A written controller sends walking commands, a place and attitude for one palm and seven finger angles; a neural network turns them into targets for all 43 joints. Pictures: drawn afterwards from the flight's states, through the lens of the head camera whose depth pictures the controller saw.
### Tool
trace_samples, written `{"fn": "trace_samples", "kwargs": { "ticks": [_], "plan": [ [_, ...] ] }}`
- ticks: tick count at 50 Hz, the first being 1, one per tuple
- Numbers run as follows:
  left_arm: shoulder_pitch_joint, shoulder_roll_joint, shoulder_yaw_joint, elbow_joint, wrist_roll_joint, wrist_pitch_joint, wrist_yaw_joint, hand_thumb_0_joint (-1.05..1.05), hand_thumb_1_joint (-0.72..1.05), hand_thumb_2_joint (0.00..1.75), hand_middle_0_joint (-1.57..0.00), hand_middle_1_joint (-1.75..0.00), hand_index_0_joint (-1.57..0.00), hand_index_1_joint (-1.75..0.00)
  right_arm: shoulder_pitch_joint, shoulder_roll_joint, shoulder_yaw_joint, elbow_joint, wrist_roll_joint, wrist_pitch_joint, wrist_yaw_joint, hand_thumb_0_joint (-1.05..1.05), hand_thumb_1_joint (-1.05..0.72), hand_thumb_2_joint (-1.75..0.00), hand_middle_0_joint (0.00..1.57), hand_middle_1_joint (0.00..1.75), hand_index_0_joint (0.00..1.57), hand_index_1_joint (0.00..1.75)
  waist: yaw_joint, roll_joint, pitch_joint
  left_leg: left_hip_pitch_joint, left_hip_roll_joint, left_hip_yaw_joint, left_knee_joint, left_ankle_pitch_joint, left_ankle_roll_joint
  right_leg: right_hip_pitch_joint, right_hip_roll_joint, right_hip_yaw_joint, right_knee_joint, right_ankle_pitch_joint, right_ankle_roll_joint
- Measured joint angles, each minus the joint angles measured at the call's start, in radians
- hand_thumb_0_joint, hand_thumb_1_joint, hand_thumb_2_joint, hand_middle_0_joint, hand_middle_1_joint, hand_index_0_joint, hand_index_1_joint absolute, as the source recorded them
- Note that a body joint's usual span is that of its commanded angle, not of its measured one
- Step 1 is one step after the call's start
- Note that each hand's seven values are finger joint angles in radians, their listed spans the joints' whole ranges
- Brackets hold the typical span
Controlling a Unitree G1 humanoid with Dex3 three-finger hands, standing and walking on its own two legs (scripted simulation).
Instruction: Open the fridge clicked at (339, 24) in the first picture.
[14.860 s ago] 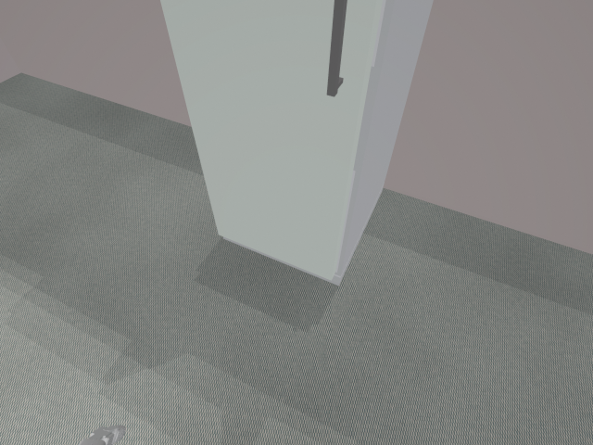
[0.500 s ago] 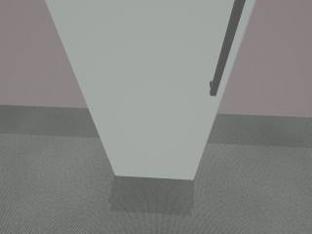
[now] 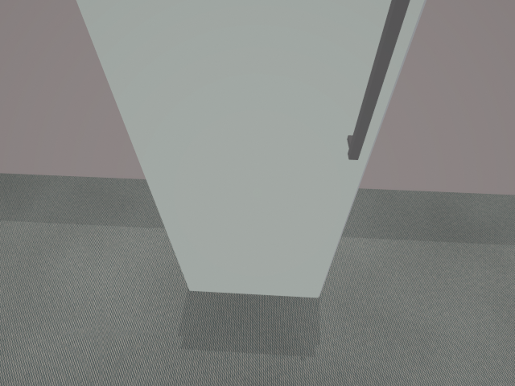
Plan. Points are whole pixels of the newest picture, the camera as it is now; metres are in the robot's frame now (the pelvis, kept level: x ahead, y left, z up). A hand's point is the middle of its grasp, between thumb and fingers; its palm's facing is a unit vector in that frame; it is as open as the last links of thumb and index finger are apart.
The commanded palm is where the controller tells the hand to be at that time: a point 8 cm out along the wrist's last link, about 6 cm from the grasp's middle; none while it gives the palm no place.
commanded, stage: shuffle to correct the standing spot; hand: right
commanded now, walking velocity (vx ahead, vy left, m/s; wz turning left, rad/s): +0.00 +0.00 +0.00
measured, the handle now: (379, 54) +0.52 -0.15 +0.27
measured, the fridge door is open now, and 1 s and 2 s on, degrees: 0 0 0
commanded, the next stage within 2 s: come to a stop and stand still in 0.34 s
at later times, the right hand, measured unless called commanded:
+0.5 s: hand out of the picture -0.02 -0.14 -0.19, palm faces +0.10 +0.99 -0.14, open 7.4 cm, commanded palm none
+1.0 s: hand out of the picture +0.14 -0.16 -0.18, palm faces +0.04 +0.97 -0.25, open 7.4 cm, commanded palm none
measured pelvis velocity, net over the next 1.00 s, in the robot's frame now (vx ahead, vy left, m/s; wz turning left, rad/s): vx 0.08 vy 0.03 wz -0.03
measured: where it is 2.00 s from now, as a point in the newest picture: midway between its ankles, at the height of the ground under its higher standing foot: outside the picture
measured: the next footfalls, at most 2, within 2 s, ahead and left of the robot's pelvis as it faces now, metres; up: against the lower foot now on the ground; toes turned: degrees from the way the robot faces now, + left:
left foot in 0.92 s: +0.15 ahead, +0.15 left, +0.00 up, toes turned +4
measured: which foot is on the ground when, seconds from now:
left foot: down 0.00-0.60, up 0.62-0.90, down 0.92-1.00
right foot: down 0.00-1.00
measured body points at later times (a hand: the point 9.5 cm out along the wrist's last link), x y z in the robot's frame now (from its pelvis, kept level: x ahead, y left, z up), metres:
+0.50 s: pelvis +0.05 +0.01 -0.02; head +0.06 -0.01 +0.43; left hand +0.01 +0.22 -0.17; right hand -0.03 -0.19 -0.18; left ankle -0.04 +0.12 -0.74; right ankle +0.02 -0.09 -0.74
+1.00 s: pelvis +0.08 +0.03 -0.02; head +0.11 +0.04 +0.43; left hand +0.11 +0.26 -0.18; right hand +0.14 -0.21 -0.17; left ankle +0.11 +0.14 -0.74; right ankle +0.05 -0.08 -0.74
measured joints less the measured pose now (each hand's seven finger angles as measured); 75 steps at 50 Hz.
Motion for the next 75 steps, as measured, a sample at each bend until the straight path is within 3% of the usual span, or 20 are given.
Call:
{"fn": "trace_samples", "kwargs": {
  "ticks": [8, 17, 23, 26, 29, 32, 35, 42, 46, 48, 52, 56, 61, 67, 70, 75],
  "plan": [
    [-0.001, -0.002, -0.001, 0.003, 0.002, 0.003, 0.001, 0.01, 0.91, 0.9, -0.2, -0.3, -0.2, -0.3, 0.003, 0.0, 0.001, 0.004, 0.002, -0.001, -0.003, 0.0, -0.9, -0.9, 0.2, 0.29, 0.2, 0.3, 0.001, 0.002, -0.006, 0.002, -0.004, 0.0, 0.001, -0.003, 0.003, 0.0, -0.004, 0.001, 0.005, -0.005, 0.004],
    [0.065, -0.034, 0.011, 0.01, 0.008, 0.014, -0.006, 0.01, 0.91, 0.9, -0.2, -0.3, -0.2, -0.3, 0.067, 0.028, -0.011, 0.014, -0.006, 0.008, 0.013, 0.0, -0.91, -0.9, 0.2, 0.29, 0.2, 0.3, 0.001, 0.015, -0.034, -0.026, -0.001, -0.009, 0.102, -0.085, 0.01, -0.021, -0.007, -0.008, 0.096, -0.084, 0.009],
    [0.111, -0.051, 0.015, 0.013, 0.008, 0.01, -0.006, 0.01, 0.91, 0.9, -0.2, -0.3, -0.2, -0.3, 0.112, 0.051, -0.025, 0.017, -0.004, -0.008, 0.013, 0.0, -0.9, -0.9, 0.2, 0.29, 0.2, 0.3, 0.0, -0.004, -0.025, -0.008, -0.022, 0.012, 0.13, -0.139, 0.019, -0.053, -0.031, 0.007, 0.214, -0.168, 0.017],
    [0.107, -0.057, 0.017, 0.009, 0.011, 0.02, -0.006, 0.01, 0.91, 0.9, -0.2, -0.3, -0.2, -0.3, 0.133, 0.059, -0.033, 0.015, -0.009, -0.019, 0.001, 0.0, -0.9, -0.9, 0.2, 0.29, 0.2, 0.3, -0.006, -0.008, -0.006, 0.021, -0.033, 0.038, 0.127, -0.162, 0.02, -0.101, -0.057, -0.028, 0.32, -0.222, 0.022],
    [0.066, -0.065, 0.017, 0.005, 0.007, 0.011, 0.006, 0.01, 0.91, 0.9, -0.2, -0.3, -0.2, -0.3, 0.148, 0.066, -0.031, 0.028, -0.005, -0.009, -0.013, 0.0, -0.9, -0.9, 0.2, 0.29, 0.2, 0.3, -0.017, 0.023, 0.027, 0.02, -0.013, 0.028, 0.189, -0.188, 0.008, -0.074, -0.048, -0.067, 0.265, -0.171, 0.005],
    [0.035, -0.057, 0.015, -0.002, 0.003, -0.006, 0.03, 0.02, 0.93, 0.9, -0.2, -0.3, -0.2, -0.3, 0.134, 0.075, -0.021, 0.049, 0.005, 0.021, -0.018, 0.0, -0.91, -0.9, 0.2, 0.29, 0.2, 0.3, -0.018, 0.037, 0.037, -0.052, 0.01, 0.008, 0.35, -0.212, -0.001, -0.021, -0.032, -0.098, 0.215, -0.192, -0.026],
    [0.008, -0.043, 0.018, -0.018, 0.0, -0.011, 0.035, 0.02, 0.93, 0.9, -0.2, -0.3, -0.2, -0.3, 0.08, 0.068, -0.024, 0.032, 0.001, 0.037, -0.015, 0.0, -0.9, -0.9, 0.2, 0.29, 0.2, 0.3, -0.011, 0.026, 0.059, -0.126, 0.022, 0.004, 0.399, -0.245, -0.004, 0.02, -0.025, -0.105, 0.139, -0.157, -0.033],
    [-0.024, -0.031, 0.043, -0.05, 0.009, 0.015, 0.028, 0.01, 0.93, 0.9, -0.2, -0.3, -0.21, -0.3, -0.059, 0.013, -0.055, -0.07, -0.009, 0.042, -0.014, 0.0, -0.91, -0.9, 0.2, 0.29, 0.2, 0.3, 0.004, -0.002, 0.085, -0.251, 0.03, 0.013, 0.371, -0.125, -0.005, 0.033, -0.034, -0.081, 0.095, -0.122, -0.012],
    [-0.02, -0.024, 0.054, -0.06, 0.012, 0.03, 0.016, 0.01, 0.92, 0.9, -0.2, -0.3, -0.21, -0.3, -0.09, -0.013, -0.061, -0.115, -0.015, 0.023, -0.009, 0.0, -0.91, -0.9, 0.2, 0.29, 0.2, 0.3, 0.001, -0.001, 0.067, -0.209, 0.039, 0.023, 0.222, 0.05, -0.001, 0.007, -0.039, -0.077, 0.167, -0.162, 0.015],
    [-0.026, -0.014, 0.06, -0.068, 0.007, 0.039, 0.009, 0.01, 0.92, 0.9, -0.2, -0.3, -0.21, -0.3, -0.102, -0.013, -0.057, -0.114, -0.016, 0.015, -0.008, 0.0, -0.91, -0.9, 0.2, 0.29, 0.2, 0.3, 0.01, -0.015, 0.057, -0.213, 0.03, 0.033, 0.235, -0.019, 0.012, -0.024, -0.05, -0.063, 0.228, -0.207, 0.028],
    [-0.033, -0.006, 0.059, -0.08, 0.004, 0.044, 0.007, 0.01, 0.92, 0.9, -0.2, -0.3, -0.2, -0.3, -0.132, 0.0, -0.042, -0.112, -0.014, 0.013, -0.001, 0.0, -0.91, -0.9, 0.2, 0.29, 0.2, 0.3, 0.03, -0.035, 0.049, -0.215, 0.01, 0.068, 0.23, -0.012, 0.032, -0.066, -0.056, -0.019, 0.309, -0.277, 0.037],
    [-0.024, -0.019, 0.045, -0.063, 0.006, 0.029, 0.006, 0.01, 0.92, 0.9, -0.19, -0.3, -0.2, -0.3, -0.15, 0.005, -0.036, -0.097, -0.004, 0.019, 0.003, 0.0, -0.91, -0.9, 0.2, 0.29, 0.2, 0.3, 0.023, 0.0, 0.041, -0.202, 0.009, 0.067, 0.209, 0.003, 0.033, -0.023, -0.05, -0.025, 0.203, -0.152, 0.028],
    [0.01, -0.025, 0.03, -0.032, 0.01, 0.017, -0.001, 0.01, 0.92, 0.9, -0.19, -0.3, -0.2, -0.3, -0.141, -0.001, -0.033, -0.075, -0.001, 0.019, 0.007, 0.0, -0.93, -0.9, 0.2, 0.29, 0.21, 0.3, 0.004, 0.011, 0.011, -0.153, 0.002, 0.069, 0.095, 0.065, 0.028, 0.021, -0.046, -0.027, 0.099, -0.112, 0.028],
    [0.028, -0.026, 0.022, -0.017, 0.009, 0.01, -0.003, 0.01, 0.91, 0.9, -0.2, -0.3, -0.2, -0.3, -0.085, -0.011, -0.026, -0.031, 0.0, 0.012, 0.01, 0.0, -0.92, -0.9, 0.2, 0.29, 0.2, 0.3, 0.001, 0.001, 0.0, -0.121, -0.001, 0.068, 0.03, 0.099, 0.03, 0.056, -0.042, -0.03, 0.029, -0.073, 0.03],
    [0.035, -0.017, 0.024, -0.065, 0.013, 0.016, -0.009, 0.01, 0.91, 0.9, -0.2, -0.3, -0.2, -0.3, -0.04, -0.022, -0.005, -0.046, -0.001, 0.012, 0.006, 0.0, -0.92, -0.9, 0.2, 0.29, 0.2, 0.3, 0.011, -0.002, 0.013, -0.148, 0.007, 0.062, 0.072, 0.085, 0.033, 0.039, -0.038, -0.034, 0.053, -0.079, 0.027],
    [0.055, 0.011, 0.038, -0.116, 0.014, 0.032, -0.006, 0.01, 0.91, 0.9, -0.2, -0.3, -0.2, -0.3, 0.038, -0.016, 0.004, -0.056, -0.003, 0.021, -0.005, 0.0, -0.91, -0.9, 0.2, 0.29, 0.2, 0.3, 0.021, -0.038, -0.027, -0.185, 0.004, 0.059, 0.14, 0.045, 0.03, -0.009, -0.048, -0.035, 0.149, -0.136, 0.022]
  ]
}}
